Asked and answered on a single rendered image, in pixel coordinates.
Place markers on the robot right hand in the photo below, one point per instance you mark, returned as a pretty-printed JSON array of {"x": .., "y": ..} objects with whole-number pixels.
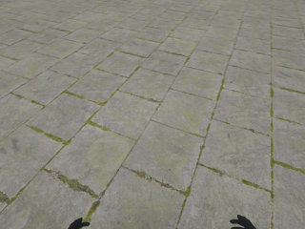
[{"x": 243, "y": 222}]

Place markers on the robot left hand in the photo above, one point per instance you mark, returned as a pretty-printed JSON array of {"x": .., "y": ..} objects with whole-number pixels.
[{"x": 77, "y": 224}]

